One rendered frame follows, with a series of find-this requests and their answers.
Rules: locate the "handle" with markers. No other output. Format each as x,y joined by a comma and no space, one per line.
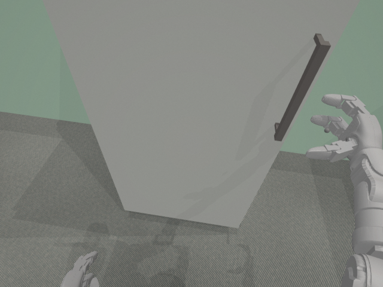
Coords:
320,51

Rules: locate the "robot right forearm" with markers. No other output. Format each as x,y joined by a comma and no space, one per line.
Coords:
367,177

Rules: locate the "fridge door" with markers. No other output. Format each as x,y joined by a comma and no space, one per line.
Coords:
183,95

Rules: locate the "left robot hand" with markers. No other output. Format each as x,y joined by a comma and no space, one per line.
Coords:
76,277

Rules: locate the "right robot hand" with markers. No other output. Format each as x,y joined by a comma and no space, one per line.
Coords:
364,130

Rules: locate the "right robot upper arm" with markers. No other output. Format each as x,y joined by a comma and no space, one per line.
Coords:
363,271

